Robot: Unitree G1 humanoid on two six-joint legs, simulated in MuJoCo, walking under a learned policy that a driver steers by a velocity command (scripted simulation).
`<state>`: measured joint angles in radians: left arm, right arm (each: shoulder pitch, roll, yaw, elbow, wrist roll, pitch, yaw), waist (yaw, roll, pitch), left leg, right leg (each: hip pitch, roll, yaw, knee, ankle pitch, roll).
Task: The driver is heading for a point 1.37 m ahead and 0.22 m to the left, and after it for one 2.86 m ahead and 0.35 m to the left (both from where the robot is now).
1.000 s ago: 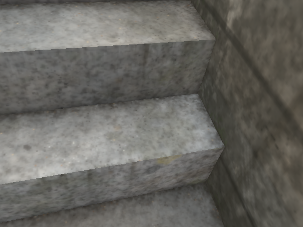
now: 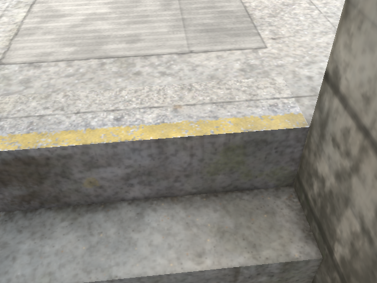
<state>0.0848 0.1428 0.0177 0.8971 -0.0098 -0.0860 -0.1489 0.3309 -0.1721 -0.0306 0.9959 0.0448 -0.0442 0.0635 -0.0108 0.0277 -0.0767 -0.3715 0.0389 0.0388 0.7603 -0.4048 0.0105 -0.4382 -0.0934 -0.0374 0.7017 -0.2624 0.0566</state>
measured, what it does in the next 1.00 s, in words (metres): shifts its weight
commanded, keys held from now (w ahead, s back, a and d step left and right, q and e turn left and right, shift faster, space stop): no key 0.36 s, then w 0.64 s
